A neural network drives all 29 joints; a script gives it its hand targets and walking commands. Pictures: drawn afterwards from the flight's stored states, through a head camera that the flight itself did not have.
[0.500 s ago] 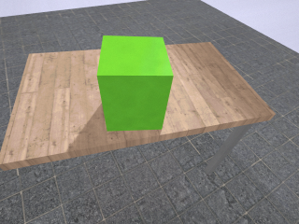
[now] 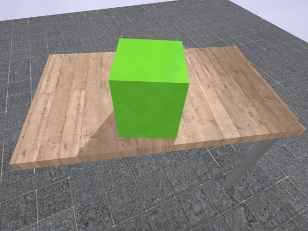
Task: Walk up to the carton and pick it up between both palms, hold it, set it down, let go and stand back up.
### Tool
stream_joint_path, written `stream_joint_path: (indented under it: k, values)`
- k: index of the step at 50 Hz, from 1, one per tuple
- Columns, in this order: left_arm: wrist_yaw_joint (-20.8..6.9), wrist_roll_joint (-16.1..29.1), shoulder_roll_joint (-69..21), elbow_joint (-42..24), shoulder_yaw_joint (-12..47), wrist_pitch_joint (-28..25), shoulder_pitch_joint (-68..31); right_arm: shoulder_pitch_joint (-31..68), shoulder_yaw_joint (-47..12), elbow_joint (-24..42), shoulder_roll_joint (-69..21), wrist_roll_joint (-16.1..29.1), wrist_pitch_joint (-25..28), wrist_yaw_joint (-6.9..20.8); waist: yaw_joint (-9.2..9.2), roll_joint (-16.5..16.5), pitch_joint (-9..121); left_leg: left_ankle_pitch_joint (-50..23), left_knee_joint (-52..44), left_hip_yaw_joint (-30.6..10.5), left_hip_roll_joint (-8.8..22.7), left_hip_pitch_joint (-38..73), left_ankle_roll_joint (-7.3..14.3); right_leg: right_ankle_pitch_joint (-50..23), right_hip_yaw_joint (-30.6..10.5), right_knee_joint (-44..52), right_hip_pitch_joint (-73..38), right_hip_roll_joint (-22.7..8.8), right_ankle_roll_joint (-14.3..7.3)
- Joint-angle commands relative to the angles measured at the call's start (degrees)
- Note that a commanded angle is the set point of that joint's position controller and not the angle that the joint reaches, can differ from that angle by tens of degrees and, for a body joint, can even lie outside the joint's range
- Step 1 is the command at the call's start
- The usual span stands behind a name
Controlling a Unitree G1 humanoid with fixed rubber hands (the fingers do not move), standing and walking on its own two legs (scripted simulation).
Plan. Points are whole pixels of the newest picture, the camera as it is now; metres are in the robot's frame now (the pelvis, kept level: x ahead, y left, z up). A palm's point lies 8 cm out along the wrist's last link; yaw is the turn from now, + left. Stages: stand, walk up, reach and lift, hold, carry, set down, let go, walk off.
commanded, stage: walk up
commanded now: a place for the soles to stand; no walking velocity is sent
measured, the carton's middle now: (149, 90) +0.52 +0.01 +0.05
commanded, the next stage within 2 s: reach and lift in 1.74 s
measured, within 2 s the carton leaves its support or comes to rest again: neither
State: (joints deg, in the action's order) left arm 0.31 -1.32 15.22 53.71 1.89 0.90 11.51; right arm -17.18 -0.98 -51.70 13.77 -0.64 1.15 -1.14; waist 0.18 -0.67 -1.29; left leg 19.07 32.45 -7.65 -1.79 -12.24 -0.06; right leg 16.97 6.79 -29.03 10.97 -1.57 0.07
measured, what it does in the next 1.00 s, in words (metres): steps on the spot: right foot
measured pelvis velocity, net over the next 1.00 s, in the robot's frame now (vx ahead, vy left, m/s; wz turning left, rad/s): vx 0.08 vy -0.01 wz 0.07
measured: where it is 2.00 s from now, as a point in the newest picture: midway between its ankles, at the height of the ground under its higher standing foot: outside the picture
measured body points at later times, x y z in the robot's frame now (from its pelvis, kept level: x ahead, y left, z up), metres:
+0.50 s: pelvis +0.03 +0.02 -0.01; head +0.04 +0.03 +0.44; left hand -0.03 +0.29 -0.16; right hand +0.08 -0.24 -0.14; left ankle +0.04 +0.13 -0.74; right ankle -0.02 -0.12 -0.73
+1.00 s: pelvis +0.08 -0.01 -0.01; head +0.10 -0.02 +0.44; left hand +0.16 +0.25 -0.14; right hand +0.18 -0.27 -0.15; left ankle +0.04 +0.11 -0.72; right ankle +0.13 -0.13 -0.73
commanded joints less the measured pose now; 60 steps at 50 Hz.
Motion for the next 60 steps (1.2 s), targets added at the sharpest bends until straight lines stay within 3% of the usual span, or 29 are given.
stream_joint_path:
  k: [1, 12, 13, 14, 15, 17, 19, 21, 23, 24, 25, 26, 27, 28, 31, 34, 37, 39, 40, 42, 43, 44, 47, 49, 51, 53, 55, 57, 60]
  values:
    - [0.21, 0.11, 5.64, -1.70, -1.15, -0.44, 1.38, -2.94, 1.41, 1.63, 7.02, 0.02, 0.65, -0.12, -0.58, -1.19, -0.93, -16.88, -5.82, -5.16, 5.09, -5.88, 3.19, -2.94, -4.46, 4.72, -4.29, -4.70, -2.59]
    - [0.23, 0.02, 6.82, 0.54, -0.89, -0.24, 1.34, -4.23, 1.81, 0.26, 7.37, 0.11, 0.89, -0.26, 0.25, -1.50, -0.67, -16.52, -5.62, -5.75, 4.25, -6.25, 2.84, -0.86, -2.48, 5.77, -5.02, -5.45, -2.30]
    - [-0.25, -0.82, 8.26, 0.36, -1.59, -0.39, 4.62, -6.71, 2.40, 0.26, 7.99, -1.08, 1.03, 0.05, -0.01, -0.94, 0.27, 3.94, -5.67, -5.85, 3.17, -6.93, 4.18, 12.55, -3.58, 5.12, -5.28, -5.49, -3.44]
    - [-0.36, -0.91, 8.36, 0.70, -1.82, -0.15, 5.98, -6.16, 2.37, 0.41, 8.05, -1.31, 0.77, 0.12, -0.81, 1.23, -3.94, 13.74, -5.16, -6.18, 2.47, -12.69, 3.89, 20.59, -5.65, 6.59, -3.90, -6.68, -3.95]
    - [-0.34, -0.95, 8.99, 1.17, -1.87, 0.03, 8.22, -4.79, 2.02, 1.29, 7.09, -1.12, 0.51, 0.25, -1.93, 2.71, -6.85, 16.49, -3.05, -5.12, 1.76, -18.99, 3.50, 25.43, -8.38, 10.08, -5.54, -8.62, -4.76]
    - [0.11, -0.83, 11.61, 2.42, -2.80, -0.29, 11.44, -2.18, 1.59, 3.47, 5.32, -1.47, 0.71, 0.51, -3.63, 8.03, -9.93, 8.48, 6.58, 3.27, -0.42, -22.44, 1.35, 28.49, -17.05, 18.36, -6.88, -17.15, -8.80]
    - [0.52, -0.99, 11.26, 2.87, -2.62, -0.94, 11.86, -1.50, 1.68, 4.83, 5.02, -2.26, 1.83, 0.92, -3.78, 3.79, -10.79, 7.59, 8.88, 3.61, 2.55, -23.26, 1.51, 19.37, -18.95, 18.36, -6.57, -20.31, -11.41]
    - [0.17, -1.07, 12.04, 2.86, -3.00, -1.36, 8.92, -3.18, 1.48, 4.74, 3.51, -2.26, 2.48, 1.43, -1.45, 4.17, -7.47, 5.52, 1.94, 5.27, 3.17, -13.21, 2.15, 13.83, -11.36, 15.62, -2.94, -16.64, -9.85]
    - [-0.45, -1.07, 10.15, 2.22, -2.03, -1.46, 4.96, -9.73, 2.31, 2.15, 3.70, -1.42, 2.64, 0.82, 2.62, 2.96, -2.32, -9.81, -4.27, 5.62, 1.44, 4.37, 2.62, 1.17, -0.44, 4.01, 4.38, -8.40, -4.91]
    - [-0.90, -0.99, 7.04, 1.63, -1.00, -1.48, 4.37, -13.34, 3.22, 0.98, 6.11, -0.73, 2.47, 0.42, 4.60, 0.10, 0.82, -15.43, -5.13, 0.40, 5.10, 11.70, 3.31, -0.05, 1.92, -2.99, 8.71, -4.97, -2.69]
    - [-1.35, -1.37, 4.96, 0.82, -0.36, -0.63, 6.04, -16.05, 3.94, 1.05, 9.83, -0.72, 2.36, -0.16, 4.95, -6.27, 1.03, -11.21, -11.34, -13.99, 13.62, 11.29, 6.00, 11.96, 1.67, -11.53, 12.61, -1.02, -0.25]
    - [-1.07, -1.30, 5.74, -0.08, -0.37, 0.70, 7.21, -15.75, 4.18, 1.55, 11.41, -0.67, 2.11, -1.03, 5.02, -9.03, -1.86, -8.55, -14.02, -23.95, 19.61, 8.53, 11.12, 21.63, -3.32, -17.61, 15.33, -0.08, -0.25]
    - [-0.73, -1.09, 5.90, -0.56, -0.42, 1.35, 6.45, -14.14, 4.05, 1.63, 11.15, -0.56, 1.68, -1.73, 4.32, -7.99, -5.00, -8.14, -14.54, -24.48, 21.11, 7.54, 13.17, 23.29, -5.95, -22.38, 18.43, -1.38, -0.61]
    - [-0.18, -1.24, 5.20, -1.36, -0.32, 1.18, 6.60, -11.80, 3.81, 2.41, 11.37, -0.52, 1.43, -2.21, 3.48, -8.91, -6.46, -12.98, -13.61, -20.66, 21.31, 8.54, 13.60, 22.37, -7.37, -23.79, 21.13, -2.45, -1.15]
    - [0.06, -0.97, 5.56, -1.49, -1.19, 0.53, 8.07, -6.79, 2.47, 3.48, 9.08, -1.60, 1.52, -2.05, 1.24, -7.81, -3.49, -30.12, -11.52, -9.38, 18.16, 5.26, 10.72, 12.66, -9.03, -23.73, 16.39, -2.50, -0.12]
    - [0.05, -0.27, 2.96, -0.45, -0.90, 0.26, 9.13, -4.10, 1.73, 3.13, 8.57, -1.32, 1.47, -1.40, -0.19, -7.32, 1.69, -48.55, -6.62, 1.68, 12.94, 3.33, 7.70, 5.40, -4.17, -17.03, 8.27, 0.61, 1.12]
    - [0.34, -0.27, 2.18, -1.72, -1.29, 0.55, 7.11, -1.65, 2.12, 3.41, 10.90, -0.37, 0.08, -1.37, -0.46, -8.99, 0.87, -44.27, -3.65, 3.55, 13.35, 0.50, 7.24, -1.07, -1.84, -10.63, 4.73, 2.07, 0.83]
    - [0.67, 0.03, 3.31, -2.15, -1.76, 0.27, 6.35, 0.41, 1.86, 3.76, 11.44, 0.36, -0.89, -1.13, -1.64, -7.41, -0.11, -33.85, -1.30, 3.79, 12.33, -4.10, 5.10, -13.94, -0.92, -1.01, -0.96, 2.42, 0.04]
    - [0.61, -0.03, 5.50, -1.91, -2.40, 0.24, 6.96, 0.77, 1.36, 3.89, 10.30, 0.08, -1.05, -0.96, -2.14, -5.34, 0.65, -25.14, 0.02, 3.24, 11.33, -7.06, 3.66, -17.35, -3.31, -0.68, -4.99, 0.36, -0.65]
    - [0.59, 0.49, 9.98, -2.23, -3.48, -0.12, 9.38, -2.74, 0.55, 4.09, 6.02, -0.22, -1.39, -0.97, -1.21, 4.87, 5.91, -0.81, 11.07, 7.29, 4.19, -7.65, 0.08, -32.11, -14.61, 1.53, -8.61, -11.58, -5.94]
    - [0.62, 0.92, 10.29, -2.87, -2.90, -0.16, 8.19, -3.63, 0.13, 3.64, 4.43, -0.06, -2.02, -1.32, -1.29, 7.22, 3.01, 15.25, 15.26, 9.07, 2.26, -6.27, -0.83, -34.24, -19.93, 3.99, -2.69, -17.26, -10.64]
    - [0.79, 1.05, 9.61, -3.68, -2.56, -0.03, 4.79, -3.66, 0.03, 2.92, 3.47, 0.30, -2.54, -1.76, -0.66, 9.01, 0.74, 18.93, 16.99, 7.57, 2.90, -5.38, -0.95, -27.09, -23.31, 6.17, 3.20, -18.15, -13.03]
    - [0.96, 0.69, 9.10, -4.59, -2.04, 0.02, -0.74, -0.83, 0.18, 3.43, 5.03, -0.45, -2.21, -1.29, 0.62, 10.95, 0.38, 12.82, 13.17, 7.58, 3.77, -3.02, -0.59, -29.82, -16.77, 6.65, 5.81, -13.66, -10.70]
    - [0.53, 0.67, 9.41, -4.55, -1.90, -0.06, -2.23, -1.19, 0.77, 3.09, 5.44, -0.46, -1.52, -0.98, 1.26, 9.11, 3.01, 3.49, 4.62, 8.63, 3.68, 0.45, -0.72, -31.03, -13.49, 3.22, 4.32, -11.09, -8.71]
    - [-0.04, 1.05, 9.20, -4.59, -2.03, 0.35, -2.54, -1.13, 0.99, 2.20, 6.17, -0.30, -0.87, -0.79, 0.72, 7.25, 4.60, -7.44, -5.13, 8.38, 4.37, 4.20, -0.48, -24.45, -13.05, 0.73, 2.98, -8.76, -6.28]
    - [-0.42, 1.23, 7.35, -4.76, -1.48, 0.67, -0.88, -0.95, 1.36, 1.62, 8.77, -0.14, -0.82, -0.81, -0.52, 1.71, 5.80, -13.54, -6.63, 4.48, 8.80, 6.14, 1.66, -12.85, -11.65, -0.54, 4.66, -6.09, -4.04]
    - [-0.21, 1.33, 4.67, -3.15, -0.65, 1.23, 0.15, 4.31, 1.53, 2.48, 10.45, 0.12, -0.92, -0.30, -1.39, -4.39, -0.99, -3.67, -13.16, -0.53, 13.59, -6.98, 4.87, -2.97, -6.83, -1.02, 0.82, -1.88, -1.80]
    - [-0.30, 1.00, 6.69, -2.36, -1.11, 0.69, 1.29, 7.13, 1.03, 2.73, 10.00, 0.01, -1.26, 0.06, -2.31, -4.15, -4.62, 2.42, -15.21, 1.71, 11.77, -8.22, 4.32, -3.08, -7.31, -0.01, 1.60, -1.53, -1.28]
    - [-0.37, 0.81, 7.37, -2.27, -1.11, -0.53, 1.80, 5.54, 0.71, 1.38, 10.19, 0.44, -0.91, 0.16, -2.05, -3.10, -3.64, 2.44, -13.91, 3.66, 9.97, -7.10, 3.64, -5.99, -9.21, 1.22, 1.20, -2.52, -2.19]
